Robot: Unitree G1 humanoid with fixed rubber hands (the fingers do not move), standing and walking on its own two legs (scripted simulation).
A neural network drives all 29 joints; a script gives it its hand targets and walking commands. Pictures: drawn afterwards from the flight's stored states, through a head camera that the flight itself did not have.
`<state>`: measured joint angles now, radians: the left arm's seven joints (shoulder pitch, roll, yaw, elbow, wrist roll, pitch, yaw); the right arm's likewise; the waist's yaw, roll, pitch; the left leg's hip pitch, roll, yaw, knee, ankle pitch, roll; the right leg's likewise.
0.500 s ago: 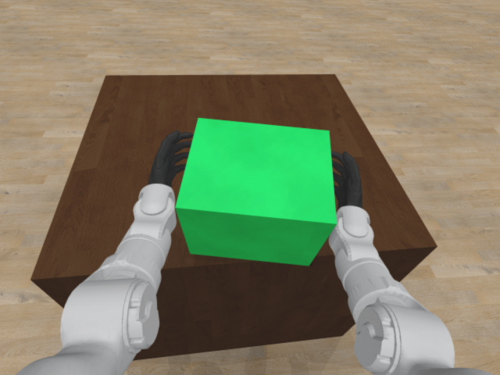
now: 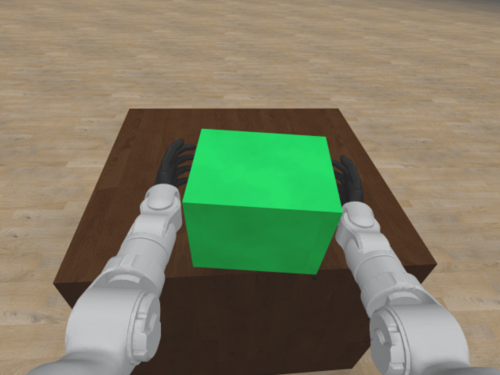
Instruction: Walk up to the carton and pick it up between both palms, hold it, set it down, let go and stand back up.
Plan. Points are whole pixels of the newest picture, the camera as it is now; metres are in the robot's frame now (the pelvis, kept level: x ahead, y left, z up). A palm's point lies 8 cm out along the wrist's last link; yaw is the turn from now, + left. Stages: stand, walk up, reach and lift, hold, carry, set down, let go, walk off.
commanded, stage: reach and lift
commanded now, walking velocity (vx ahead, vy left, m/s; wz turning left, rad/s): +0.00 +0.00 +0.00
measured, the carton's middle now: (259, 201) +0.41 -0.02 +0.09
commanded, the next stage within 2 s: hold in 1.44 s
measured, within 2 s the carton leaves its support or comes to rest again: neither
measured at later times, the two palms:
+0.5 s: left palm (146, 174) +0.38 +0.16 +0.19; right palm (348, 192) +0.37 -0.16 +0.15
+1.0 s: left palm (139, 178) +0.37 +0.16 +0.19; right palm (345, 188) +0.37 -0.15 +0.16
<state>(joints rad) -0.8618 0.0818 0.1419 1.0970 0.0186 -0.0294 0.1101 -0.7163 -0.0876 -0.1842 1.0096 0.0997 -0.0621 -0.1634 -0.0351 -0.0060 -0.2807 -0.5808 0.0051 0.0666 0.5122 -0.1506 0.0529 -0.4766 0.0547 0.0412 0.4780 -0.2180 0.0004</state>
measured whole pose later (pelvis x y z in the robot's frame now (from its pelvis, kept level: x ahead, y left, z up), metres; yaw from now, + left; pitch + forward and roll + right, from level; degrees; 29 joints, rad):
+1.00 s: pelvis -0.01 +0.00 +0.01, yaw +0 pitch +2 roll -2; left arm -0.79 0.07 0.14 0.69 0.09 0.48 0.12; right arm -0.72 -0.12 -0.10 0.82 0.15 0.30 -0.16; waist 0.02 -0.01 -0.18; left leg -0.35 0.01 0.06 0.44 -0.12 0.05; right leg -0.25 0.06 0.04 0.40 -0.18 0.00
